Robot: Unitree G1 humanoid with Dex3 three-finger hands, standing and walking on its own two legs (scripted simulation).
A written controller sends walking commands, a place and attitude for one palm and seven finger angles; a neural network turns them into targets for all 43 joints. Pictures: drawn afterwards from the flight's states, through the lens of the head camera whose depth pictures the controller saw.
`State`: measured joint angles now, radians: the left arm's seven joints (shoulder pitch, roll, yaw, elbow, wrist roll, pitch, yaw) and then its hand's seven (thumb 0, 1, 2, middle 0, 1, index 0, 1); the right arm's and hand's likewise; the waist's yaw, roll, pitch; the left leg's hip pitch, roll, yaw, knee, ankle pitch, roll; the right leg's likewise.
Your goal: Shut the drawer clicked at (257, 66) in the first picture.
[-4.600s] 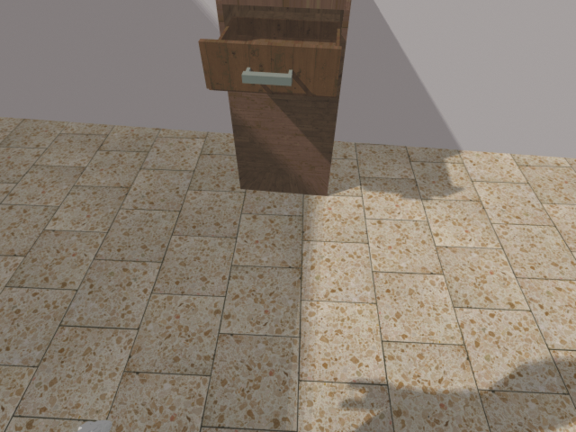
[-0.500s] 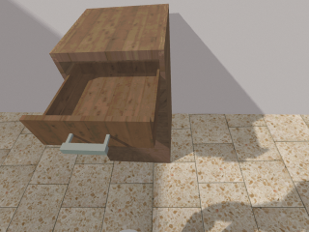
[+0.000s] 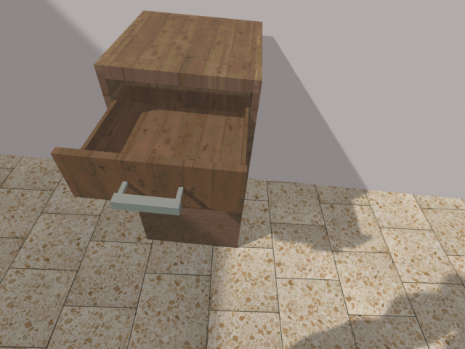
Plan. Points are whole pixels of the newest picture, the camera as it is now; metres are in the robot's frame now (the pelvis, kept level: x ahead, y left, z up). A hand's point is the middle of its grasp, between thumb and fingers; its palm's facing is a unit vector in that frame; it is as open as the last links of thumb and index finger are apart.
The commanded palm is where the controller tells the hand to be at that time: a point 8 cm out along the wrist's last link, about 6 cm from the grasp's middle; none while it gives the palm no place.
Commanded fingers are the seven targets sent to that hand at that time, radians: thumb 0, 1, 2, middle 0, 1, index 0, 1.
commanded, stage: come to a stop and stand still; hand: left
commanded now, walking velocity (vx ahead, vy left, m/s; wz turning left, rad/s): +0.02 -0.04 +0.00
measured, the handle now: (149, 196) +0.41 +0.20 +0.00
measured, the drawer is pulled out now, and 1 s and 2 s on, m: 0.30 0.30 0.30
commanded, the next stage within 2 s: look again from close up in 0.02 s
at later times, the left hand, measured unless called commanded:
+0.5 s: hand out of the picture +0.06 +0.14 -0.18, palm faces +0.01 -0.96 -0.27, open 7.3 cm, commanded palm none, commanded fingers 0.00 0.90 0.90 -0.20 -0.30 -0.20 -0.30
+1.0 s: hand out of the picture +0.01 +0.12 -0.19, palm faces +0.06 -0.98 -0.20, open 7.4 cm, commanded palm none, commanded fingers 0.00 0.90 0.90 -0.20 -0.30 -0.20 -0.30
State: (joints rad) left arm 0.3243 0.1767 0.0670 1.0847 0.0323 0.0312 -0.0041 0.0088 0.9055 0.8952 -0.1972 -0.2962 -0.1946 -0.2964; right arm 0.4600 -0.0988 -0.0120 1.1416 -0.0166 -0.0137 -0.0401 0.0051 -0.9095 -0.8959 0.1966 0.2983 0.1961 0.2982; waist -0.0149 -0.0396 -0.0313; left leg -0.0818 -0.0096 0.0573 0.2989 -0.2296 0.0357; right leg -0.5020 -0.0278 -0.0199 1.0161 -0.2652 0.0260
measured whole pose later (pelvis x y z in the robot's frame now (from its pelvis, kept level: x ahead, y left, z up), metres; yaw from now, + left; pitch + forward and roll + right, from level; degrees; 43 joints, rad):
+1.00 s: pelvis +0.02 -0.05 -0.02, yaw +0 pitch -1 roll +0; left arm 0.32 0.13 0.03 1.09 0.02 0.00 0.01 0.01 0.91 0.89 -0.20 -0.30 -0.20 -0.30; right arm 0.37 -0.16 0.00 1.13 -0.02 0.00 -0.01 0.00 -0.91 -0.90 0.19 0.30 0.19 0.30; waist 0.00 0.02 0.03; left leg -0.11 0.05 0.03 0.51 -0.38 -0.03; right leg -0.24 -0.02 -0.06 0.57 -0.32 -0.02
